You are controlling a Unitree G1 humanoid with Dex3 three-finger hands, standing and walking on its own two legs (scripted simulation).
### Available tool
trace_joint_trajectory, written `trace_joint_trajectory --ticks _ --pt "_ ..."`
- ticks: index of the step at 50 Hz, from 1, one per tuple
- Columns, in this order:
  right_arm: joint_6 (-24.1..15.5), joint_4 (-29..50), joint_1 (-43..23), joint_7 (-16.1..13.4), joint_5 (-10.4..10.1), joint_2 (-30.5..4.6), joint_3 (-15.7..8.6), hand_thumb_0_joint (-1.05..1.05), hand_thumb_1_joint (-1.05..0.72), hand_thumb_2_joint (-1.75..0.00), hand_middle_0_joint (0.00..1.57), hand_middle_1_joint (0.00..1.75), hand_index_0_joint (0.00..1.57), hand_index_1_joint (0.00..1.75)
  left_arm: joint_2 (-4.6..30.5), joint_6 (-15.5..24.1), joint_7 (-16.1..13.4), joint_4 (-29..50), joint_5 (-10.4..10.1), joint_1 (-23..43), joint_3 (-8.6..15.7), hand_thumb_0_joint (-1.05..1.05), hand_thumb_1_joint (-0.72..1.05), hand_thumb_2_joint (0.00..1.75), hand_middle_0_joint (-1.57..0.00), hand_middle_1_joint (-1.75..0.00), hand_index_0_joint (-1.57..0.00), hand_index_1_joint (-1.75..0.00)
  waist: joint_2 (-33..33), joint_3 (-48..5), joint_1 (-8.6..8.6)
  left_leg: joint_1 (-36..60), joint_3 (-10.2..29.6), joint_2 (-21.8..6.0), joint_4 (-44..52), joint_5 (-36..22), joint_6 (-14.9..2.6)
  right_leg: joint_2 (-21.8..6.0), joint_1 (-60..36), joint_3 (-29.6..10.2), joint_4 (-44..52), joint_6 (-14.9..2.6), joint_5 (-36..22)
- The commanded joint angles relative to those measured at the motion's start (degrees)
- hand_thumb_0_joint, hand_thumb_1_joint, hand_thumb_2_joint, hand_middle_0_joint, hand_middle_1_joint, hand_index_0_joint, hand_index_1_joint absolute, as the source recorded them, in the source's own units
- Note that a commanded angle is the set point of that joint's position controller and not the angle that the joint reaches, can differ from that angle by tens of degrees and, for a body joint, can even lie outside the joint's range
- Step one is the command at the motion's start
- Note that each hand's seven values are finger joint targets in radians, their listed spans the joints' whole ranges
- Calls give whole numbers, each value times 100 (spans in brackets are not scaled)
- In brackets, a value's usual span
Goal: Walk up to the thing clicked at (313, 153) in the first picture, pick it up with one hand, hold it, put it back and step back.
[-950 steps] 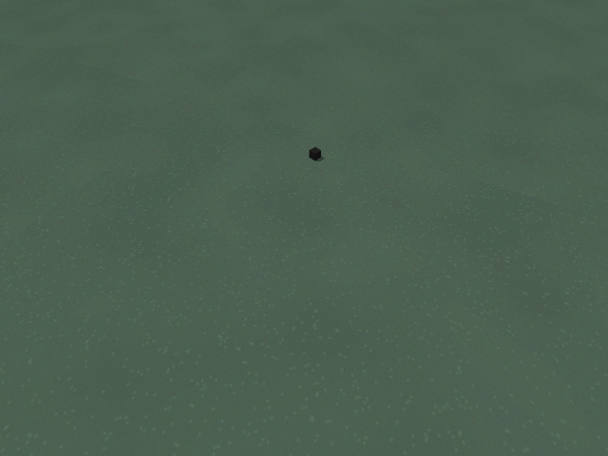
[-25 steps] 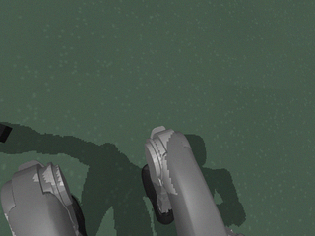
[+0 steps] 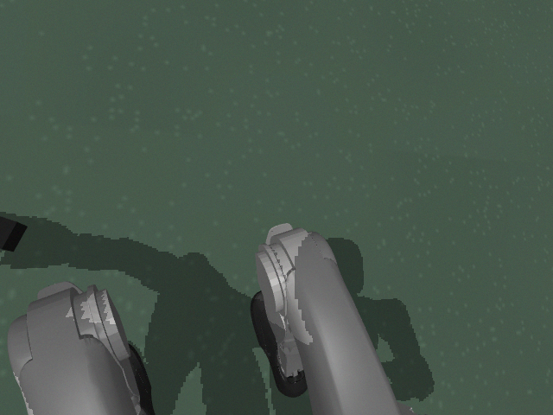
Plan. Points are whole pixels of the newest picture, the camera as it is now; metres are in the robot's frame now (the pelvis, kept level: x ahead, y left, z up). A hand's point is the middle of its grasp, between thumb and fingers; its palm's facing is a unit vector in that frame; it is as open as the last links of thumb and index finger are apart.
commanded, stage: rise first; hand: left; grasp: from above
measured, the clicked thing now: (0, 232) +0.43 +0.32 -0.30
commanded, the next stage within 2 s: approach in 1.62 s
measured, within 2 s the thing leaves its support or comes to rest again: neither
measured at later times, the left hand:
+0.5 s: hand out of the picture +0.40 +0.36 -0.18, palm faces -0.13 -0.40 -0.91, open 14.3 cm
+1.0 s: hand out of the picture +0.40 +0.36 -0.18, palm faces -0.12 -0.39 -0.91, open 14.3 cm
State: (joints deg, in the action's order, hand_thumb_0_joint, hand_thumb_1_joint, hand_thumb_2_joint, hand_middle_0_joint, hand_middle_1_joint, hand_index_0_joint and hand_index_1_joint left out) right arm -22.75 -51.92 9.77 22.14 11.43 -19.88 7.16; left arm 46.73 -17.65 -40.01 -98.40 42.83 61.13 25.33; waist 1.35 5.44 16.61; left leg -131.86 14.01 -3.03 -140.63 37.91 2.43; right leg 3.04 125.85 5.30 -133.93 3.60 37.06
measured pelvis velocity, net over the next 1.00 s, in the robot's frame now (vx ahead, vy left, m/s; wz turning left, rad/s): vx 0.00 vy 0.00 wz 0.00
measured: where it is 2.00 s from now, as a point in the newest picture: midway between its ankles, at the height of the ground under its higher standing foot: (216, 389)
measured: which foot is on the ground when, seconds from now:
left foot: down 0.00-1.00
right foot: down 0.00-1.00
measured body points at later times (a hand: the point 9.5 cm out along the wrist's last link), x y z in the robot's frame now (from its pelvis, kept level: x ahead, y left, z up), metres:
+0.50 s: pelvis +0.00 +0.00 +0.00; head +0.25 +0.08 +0.37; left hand +0.41 +0.37 -0.13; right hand +0.00 -0.26 -0.08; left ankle +0.08 +0.14 -0.29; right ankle +0.12 -0.13 -0.29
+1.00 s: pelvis +0.00 +0.00 +0.00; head +0.24 +0.08 +0.37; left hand +0.41 +0.37 -0.13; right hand +0.01 -0.25 -0.08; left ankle +0.08 +0.14 -0.29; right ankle +0.12 -0.13 -0.29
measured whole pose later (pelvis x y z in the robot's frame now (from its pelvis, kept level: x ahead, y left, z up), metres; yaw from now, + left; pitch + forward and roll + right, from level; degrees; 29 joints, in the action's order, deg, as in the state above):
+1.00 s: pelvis +0.00 +0.00 +0.00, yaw +0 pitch +28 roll -10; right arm -23.4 -52.0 9.8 22.5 11.8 -19.9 7.9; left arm 48.0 -17.2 -40.7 -101.2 43.4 62.9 25.3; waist 1.5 5.8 17.5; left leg -131.4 13.9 -2.9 -140.2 37.7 2.4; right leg 2.9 125.4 5.3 -133.5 3.6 36.9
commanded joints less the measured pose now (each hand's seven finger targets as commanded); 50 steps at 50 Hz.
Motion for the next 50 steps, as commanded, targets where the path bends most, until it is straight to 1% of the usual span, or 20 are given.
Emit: trace_joint_trajectory --ticks 1,7,8,9,11,16,17,18,20,22,23,24,32,36,37,38,41,42,43,50 --pt "-29 -164 1341 -15 -63 -1659 -424 0 -90 -90 20 30 20 30 1445 -13 -254 600 112 1378 -109 0 -61 105 -9 -101 -6 -104 -1982 -3653 128 2623 -823 -25 1414 -637 -275 100 -1762 703 1437 -453 -915" --pt "-61 -207 1388 -30 -14 -1641 -372 0 -90 -90 20 30 20 30 1544 67 -223 432 184 1544 -107 0 -60 104 -9 -100 -6 -103 -1937 -3580 234 2643 -847 -21 1417 -621 -272 97 -1778 677 1460 -448 -884" --pt "-66 -223 1336 -25 1 -1578 -337 0 -90 -90 20 30 20 30 1422 76 -193 396 188 1685 -251 0 -60 104 -9 -100 -6 -103 -1899 -3491 310 2683 -816 -29 1404 -559 -260 80 -1661 716 1419 -444 -827" --pt "-76 -230 1372 -37 -20 -1664 -382 0 -90 -90 20 30 20 30 1495 88 -219 343 227 1563 -153 0 -61 105 -9 -100 -6 -103 -1990 -3591 235 2781 -803 -33 1445 -540 -256 101 -1685 711 1462 -461 -787" --pt "-103 -219 1327 -38 22 -1615 -330 0 -90 -90 20 30 20 30 1478 108 -193 330 254 1733 -287 0 -60 103 -9 -102 -7 -104 -1877 -3442 349 2615 -862 3 1381 -410 -281 98 -1683 668 1534 -438 -625" --pt "-111 -180 1350 -37 10 -1625 -317 0 -90 -90 20 30 20 30 1507 80 -253 210 226 1532 -195 0 -61 106 -9 -100 -6 -103 -1879 -3534 282 2700 -819 -7 1426 -496 -271 86 -1762 695 1530 -439 -714" --pt "-103 -167 1360 -29 -15 -1639 -314 0 -90 -90 20 30 20 30 1553 64 -273 233 200 1449 -89 0 -61 105 -9 -100 -6 -103 -1907 -3642 191 2748 -808 -19 1425 -566 -265 82 -1793 706 1498 -443 -792" --pt "-112 -180 1320 -28 7 -1601 -291 0 -90 -90 20 30 20 30 1513 58 -266 295 195 1622 -219 0 -61 105 -9 -100 -6 -103 -1935 -3549 295 2715 -832 -16 1368 -588 -274 66 -1742 701 1476 -428 -844" --pt "-120 -179 1300 -47 -37 -1692 -332 0 -90 -90 20 30 20 30 1659 62 -272 304 140 1476 -41 0 -61 106 -9 -100 -6 -103 -1911 -3524 195 2754 -797 -29 1434 -523 -265 76 -1767 712 1488 -424 -784" --pt "-113 -159 1226 -25 -4 -1722 -375 0 -90 -90 20 30 20 30 1471 47 -232 339 172 1616 -291 0 -61 104 -9 -100 -6 -103 -2041 -3479 277 2787 -818 -32 1432 -493 -256 86 -1659 733 1450 -440 -772" --pt "-113 -135 1323 -23 -34 -1753 -383 0 -90 -90 20 30 20 30 1620 47 -283 291 193 1416 -63 0 -61 106 -9 -99 -5 -103 -2041 -3569 187 2777 -797 -41 1453 -572 -267 107 -1741 728 1485 -445 -837" --pt "-102 -139 1285 2 -24 -1583 -277 0 -90 -90 20 30 20 30 1578 26 -284 407 179 1544 -148 0 -61 104 -9 -99 -6 -102 -1959 -3519 241 2776 -788 -39 1381 -610 -266 62 -1693 734 1434 -426 -899" --pt "-87 -198 1396 -7 -19 -1672 -365 0 -90 -90 20 30 20 30 1636 67 -338 440 164 1574 4 0 -61 105 -9 -99 -5 -102 -2035 -3578 238 2670 -812 -29 1446 -502 -268 79 -1802 696 1509 -440 -781" --pt "-106 -171 1346 21 17 -1606 -318 0 -90 -90 20 30 20 30 1437 59 -258 350 164 1684 -228 0 -59 103 -9 -100 -7 -103 -2017 -3475 344 2727 -796 -30 1402 -577 -254 66 -1688 733 1431 -437 -881" --pt "-106 -176 1423 32 46 -1649 -327 0 -90 -90 20 30 20 30 1452 67 -274 345 175 1688 -205 0 -60 103 -9 -101 -7 -104 -1968 -3580 372 2742 -832 -19 1401 -667 -258 84 -1818 722 1470 -435 -969" --pt "-107 -228 1473 13 -13 -1706 -373 0 -90 -90 20 30 20 30 1574 72 -329 324 156 1571 -41 0 -60 104 -9 -100 -6 -103 -1994 -3644 255 2789 -791 -22 1462 -644 -256 82 -1827 720 1504 -441 -927" --pt "-106 -202 1419 9 -2 -1647 -333 0 -90 -90 20 30 20 30 1511 46 -314 283 188 1530 -106 0 -61 106 -9 -99 -5 -103 -2059 -3663 264 2857 -796 -24 1445 -638 -243 72 -1806 713 1492 -442 -919" --pt "-122 -218 1292 12 16 -1626 -315 0 -90 -90 20 30 20 30 1477 52 -261 313 175 1783 -294 0 -61 104 -9 -100 -6 -103 -2032 -3444 356 2759 -803 -25 1405 -485 -246 59 -1624 723 1447 -437 -769" --pt "-118 -213 1400 6 -22 -1730 -361 0 -90 -90 20 30 20 30 1642 61 -286 263 178 1569 -69 0 -61 105 -9 -100 -6 -103 -2084 -3554 252 2778 -799 -21 1488 -501 -252 91 -1736 711 1508 -447 -769" --pt "-136 -208 1316 42 2 -1644 -320 0 -90 -90 20 30 20 30 1455 52 -286 294 169 1670 -227 0 -60 104 -9 -100 -6 -103 -2005 -3415 345 2798 -762 -32 1491 -497 -250 49 -1659 767 1437 -429 -832"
